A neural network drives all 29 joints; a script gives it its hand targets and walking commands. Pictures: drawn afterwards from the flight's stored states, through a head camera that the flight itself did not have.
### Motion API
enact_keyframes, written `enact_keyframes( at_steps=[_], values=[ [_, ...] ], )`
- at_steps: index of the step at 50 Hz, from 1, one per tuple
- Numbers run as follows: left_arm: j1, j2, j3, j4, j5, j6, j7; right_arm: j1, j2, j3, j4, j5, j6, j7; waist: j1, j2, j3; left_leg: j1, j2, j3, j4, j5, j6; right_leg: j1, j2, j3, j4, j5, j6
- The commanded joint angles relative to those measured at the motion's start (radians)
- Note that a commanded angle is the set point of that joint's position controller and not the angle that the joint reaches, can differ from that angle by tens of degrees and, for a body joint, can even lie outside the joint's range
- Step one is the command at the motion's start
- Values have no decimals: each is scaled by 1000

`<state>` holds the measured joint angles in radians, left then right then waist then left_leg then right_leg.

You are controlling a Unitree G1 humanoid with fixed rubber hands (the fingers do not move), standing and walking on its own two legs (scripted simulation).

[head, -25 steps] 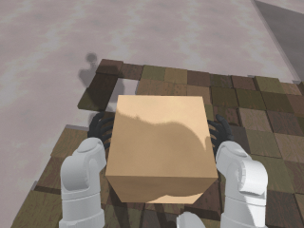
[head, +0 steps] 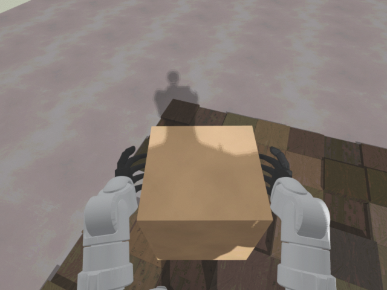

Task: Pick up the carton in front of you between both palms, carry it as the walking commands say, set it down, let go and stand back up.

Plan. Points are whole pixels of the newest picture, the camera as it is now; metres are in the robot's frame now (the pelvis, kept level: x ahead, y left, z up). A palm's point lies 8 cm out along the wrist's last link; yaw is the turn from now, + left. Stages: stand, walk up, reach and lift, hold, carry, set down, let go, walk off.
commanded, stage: carry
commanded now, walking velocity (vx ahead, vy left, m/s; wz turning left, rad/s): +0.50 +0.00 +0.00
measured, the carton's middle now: (201, 197) +0.32 +0.01 +0.00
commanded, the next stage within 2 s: none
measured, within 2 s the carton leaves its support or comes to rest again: neither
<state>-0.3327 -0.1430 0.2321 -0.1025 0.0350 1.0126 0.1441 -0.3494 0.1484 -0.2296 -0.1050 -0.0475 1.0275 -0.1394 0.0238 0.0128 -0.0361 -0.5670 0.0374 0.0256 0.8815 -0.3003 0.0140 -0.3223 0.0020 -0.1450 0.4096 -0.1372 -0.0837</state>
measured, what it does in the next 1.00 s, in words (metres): walks ahead: left foot, then right foot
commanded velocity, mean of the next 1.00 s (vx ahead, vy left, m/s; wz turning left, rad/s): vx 0.50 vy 0.00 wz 0.00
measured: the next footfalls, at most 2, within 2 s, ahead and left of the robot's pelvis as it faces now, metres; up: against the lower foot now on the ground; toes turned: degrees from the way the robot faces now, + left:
left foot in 0.26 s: +0.30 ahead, +0.12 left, -0.02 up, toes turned +3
right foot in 0.72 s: +0.63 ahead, -0.05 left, -0.01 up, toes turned -11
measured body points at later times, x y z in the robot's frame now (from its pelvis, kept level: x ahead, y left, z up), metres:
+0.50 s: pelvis +0.30 +0.06 -0.01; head +0.33 +0.08 +0.43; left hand +0.64 +0.19 +0.05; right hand +0.60 -0.12 +0.06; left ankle +0.26 +0.12 -0.76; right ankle +0.33 -0.08 -0.68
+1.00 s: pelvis +0.63 +0.03 -0.01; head +0.62 +0.03 +0.44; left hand +0.87 +0.19 +0.08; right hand +0.88 -0.11 +0.07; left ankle +0.73 +0.19 -0.71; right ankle +0.59 -0.04 -0.76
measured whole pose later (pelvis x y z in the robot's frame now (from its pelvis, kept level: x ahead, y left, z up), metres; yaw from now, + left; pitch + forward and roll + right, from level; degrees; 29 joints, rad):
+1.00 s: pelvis +0.63 +0.03 -0.01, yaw +0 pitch +4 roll +1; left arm 0.05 -0.13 0.04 -0.51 0.04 1.16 0.13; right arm 0.06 0.13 -0.03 -0.52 -0.05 1.17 -0.12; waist 0.03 0.00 -0.13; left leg -0.56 0.10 0.08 0.69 -0.20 -0.02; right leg -0.15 -0.01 -0.18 0.28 -0.21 -0.06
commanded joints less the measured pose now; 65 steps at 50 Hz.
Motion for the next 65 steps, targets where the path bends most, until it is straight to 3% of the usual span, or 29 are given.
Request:
enact_keyframes(
  at_steps=[1,9,10,12,13,14,15,18,19,23,30,34,35,36,37,38,39,41,43,47,52,56,57,59,60,61,62,63,65],
  values=[
    [-627,-768,-710,-158,-254,-29,-59,-583,784,681,-110,192,-39,19,11,-125,-405,-38,21,17,-123,87,-19,350,-262,252,-155,121,-123],
    [-597,-648,-655,-99,-215,15,-20,-557,637,598,-83,159,9,-9,53,-146,-317,4,-27,62,-390,222,6,424,-215,169,-23,330,-68],
    [-603,-648,-650,-84,-210,22,-17,-553,626,582,-70,154,16,-8,38,-147,-313,66,-34,82,-451,245,14,408,-215,154,13,356,-50],
    [-611,-653,-637,-54,-198,34,-9,-521,607,547,-26,141,28,-10,-31,-56,-399,461,-32,113,-507,275,32,225,-148,49,253,327,22],
    [-616,-649,-629,-47,-194,41,-6,-488,590,527,-8,130,33,-11,-64,65,-468,660,157,-125,-472,272,57,41,-114,22,472,36,64],
    [-629,-669,-632,-20,-200,52,-2,-504,561,498,12,111,37,-18,-62,230,-474,830,347,-447,-455,491,157,-227,1,34,665,-345,90],
    [-632,-677,-621,-19,-204,55,1,-533,565,505,4,116,33,-26,-83,317,-491,925,383,-569,-472,385,270,-449,26,96,830,-423,90],
    [-694,-777,-617,-20,-203,43,-5,-623,700,571,-63,175,12,5,-89,75,-407,762,281,-374,-502,419,191,-492,-68,142,824,-279,68],
    [-694,-803,-615,-25,-196,33,-9,-676,746,606,-93,209,0,21,-82,65,-401,714,268,-328,-527,430,167,-457,-77,137,772,-236,74],
    [-626,-849,-643,-68,-160,0,-17,-702,829,700,-175,295,-32,66,-76,116,-414,721,225,-201,-563,505,151,-436,-55,92,647,-144,92],
    [-320,-822,-727,-255,-152,27,-28,-381,804,763,-302,304,6,89,-69,116,-317,787,145,-42,-563,837,103,-364,-4,-29,191,101,74],
    [-184,-818,-774,-371,-205,77,-59,-192,794,766,-386,286,61,100,-34,178,-374,730,133,80,-376,1131,44,30,73,-133,-9,197,35],
    [-163,-823,-784,-391,-214,87,-69,-163,788,770,-402,281,74,104,-17,147,-421,638,116,124,-229,1003,17,219,51,-114,-45,207,29],
    [-117,-823,-781,-402,-218,99,-79,-164,778,780,-426,278,87,109,6,56,-481,455,93,120,-34,648,0,427,-97,76,-7,209,2],
    [-120,-813,-778,-396,-217,108,-86,-138,792,793,-446,272,103,113,1,-181,-589,93,-8,56,264,161,-53,749,-406,544,41,228,-180],
    [-57,-830,-783,-387,-229,114,-97,-102,779,794,-459,272,112,121,4,-234,-539,-92,-87,9,443,-185,-40,725,-425,686,-79,208,-244],
    [-61,-854,-800,-421,-244,117,-112,-96,816,807,-463,276,112,128,0,-180,-478,-161,-25,-47,481,-159,-6,666,-397,584,-88,203,-217],
    [-98,-918,-844,-476,-277,118,-139,-90,877,812,-481,272,106,141,-7,-17,-371,-115,43,-49,334,-63,4,456,-350,425,-143,210,-135],
    [-133,-928,-871,-520,-305,117,-157,-79,904,822,-495,267,99,148,-16,-49,-341,-20,60,-25,162,-25,-8,323,-309,308,-203,84,-86],
    [-84,-853,-872,-538,-313,129,-171,-38,857,833,-509,245,102,135,-12,-129,-265,27,57,55,-147,56,-40,238,-274,177,-271,-11,-86],
    [-12,-731,-822,-526,-281,161,-149,-14,755,826,-529,243,137,110,-6,-158,-196,47,40,136,-328,269,-39,264,-237,77,-253,88,-30],
    [-2,-651,-781,-494,-246,188,-119,-20,672,802,-515,250,170,96,-3,-167,-116,38,52,144,-410,269,-26,318,-250,76,-198,134,-16],
    [-12,-634,-776,-486,-241,194,-111,-21,652,790,-504,251,177,91,-7,-165,-107,69,47,150,-433,266,-19,325,-257,73,-172,190,-7],
    [-35,-612,-775,-486,-242,205,-98,-7,623,762,-469,251,183,82,-33,-110,-181,305,-35,240,-515,236,-12,317,-189,-33,92,418,42],
    [-39,-606,-778,-492,-245,210,-93,-10,622,744,-449,250,181,80,-41,-41,-248,541,11,151,-506,195,15,145,-143,-53,230,340,82],
    [-74,-610,-786,-518,-252,214,-93,6,634,734,-430,246,175,80,-57,185,-304,686,208,-207,-578,104,103,-68,-73,-67,522,76,126],
    [-87,-634,-805,-519,-265,215,-97,10,669,733,-419,252,173,83,-52,334,-327,792,329,-441,-633,244,179,-266,-3,15,693,-315,129],
    [-91,-680,-825,-507,-272,209,-105,6,700,741,-444,259,170,92,-49,236,-302,760,345,-409,-629,347,186,-321,-41,101,801,-367,111],
    [-84,-786,-835,-488,-274,191,-127,-43,793,784,-477,282,153,115,-48,92,-300,682,324,-289,-634,343,158,-357,-111,133,790,-264,84]
  ],
)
